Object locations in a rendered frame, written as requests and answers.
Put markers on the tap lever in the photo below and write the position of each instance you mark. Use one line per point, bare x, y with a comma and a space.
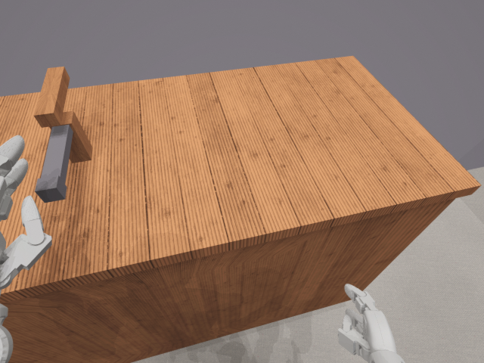
51, 186

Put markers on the robot right hand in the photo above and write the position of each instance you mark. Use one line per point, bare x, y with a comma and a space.
372, 331

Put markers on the robot left hand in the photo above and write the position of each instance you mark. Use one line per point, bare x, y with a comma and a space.
27, 249

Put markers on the counter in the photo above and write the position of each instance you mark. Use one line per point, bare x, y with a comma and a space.
203, 205

